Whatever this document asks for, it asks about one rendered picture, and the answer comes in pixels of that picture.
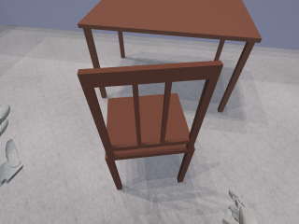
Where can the left robot hand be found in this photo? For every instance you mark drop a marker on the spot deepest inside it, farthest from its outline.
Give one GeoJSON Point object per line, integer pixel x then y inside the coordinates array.
{"type": "Point", "coordinates": [12, 166]}

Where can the right robot hand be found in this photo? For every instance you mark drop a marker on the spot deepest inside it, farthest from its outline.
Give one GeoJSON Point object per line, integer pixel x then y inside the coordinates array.
{"type": "Point", "coordinates": [245, 215]}

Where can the chair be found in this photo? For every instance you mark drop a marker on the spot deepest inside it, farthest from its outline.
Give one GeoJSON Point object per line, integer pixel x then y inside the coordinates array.
{"type": "Point", "coordinates": [148, 125]}

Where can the table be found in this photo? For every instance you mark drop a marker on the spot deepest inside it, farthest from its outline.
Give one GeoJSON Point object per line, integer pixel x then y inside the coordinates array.
{"type": "Point", "coordinates": [210, 19]}

